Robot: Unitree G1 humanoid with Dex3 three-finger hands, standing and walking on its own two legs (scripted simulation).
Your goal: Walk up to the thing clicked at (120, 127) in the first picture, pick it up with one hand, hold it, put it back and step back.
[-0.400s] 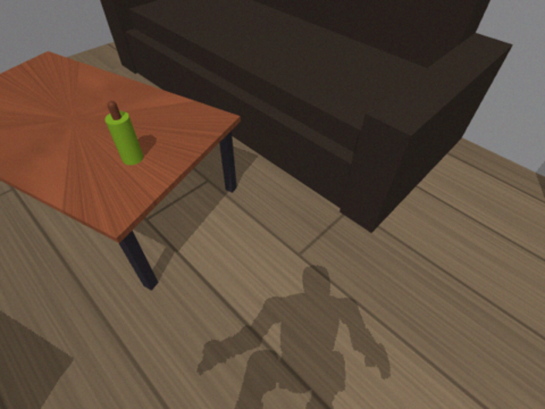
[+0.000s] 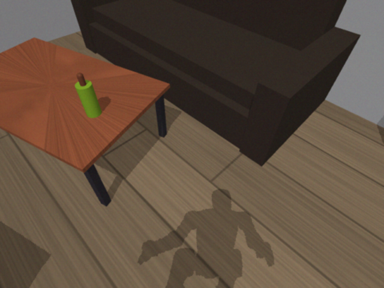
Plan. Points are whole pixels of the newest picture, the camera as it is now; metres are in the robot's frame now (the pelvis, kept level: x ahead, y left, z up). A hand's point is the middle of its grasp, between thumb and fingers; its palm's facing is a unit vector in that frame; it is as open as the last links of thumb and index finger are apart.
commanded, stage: stand
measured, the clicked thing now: (87, 94) +0.98 +0.51 -0.25
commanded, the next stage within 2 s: walk up in 0.72 s
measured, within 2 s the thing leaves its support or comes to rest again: neither
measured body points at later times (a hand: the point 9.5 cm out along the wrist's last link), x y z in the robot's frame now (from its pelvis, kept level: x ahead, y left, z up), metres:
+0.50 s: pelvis +0.01 +0.01 +0.00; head +0.02 +0.00 +0.45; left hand +0.08 +0.31 -0.13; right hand +0.09 -0.29 -0.13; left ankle +0.00 +0.13 -0.75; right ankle -0.01 -0.11 -0.75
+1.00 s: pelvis +0.02 +0.07 -0.02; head +0.05 +0.07 +0.43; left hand +0.03 +0.43 -0.12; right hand +0.15 -0.26 -0.13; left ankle +0.07 +0.25 -0.73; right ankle +0.00 -0.11 -0.75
